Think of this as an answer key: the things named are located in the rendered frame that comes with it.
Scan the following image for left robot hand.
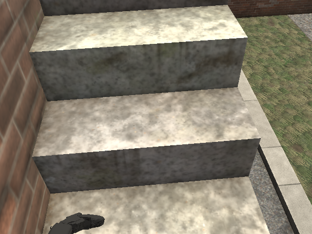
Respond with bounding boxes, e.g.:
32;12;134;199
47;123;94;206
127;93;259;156
48;213;104;234

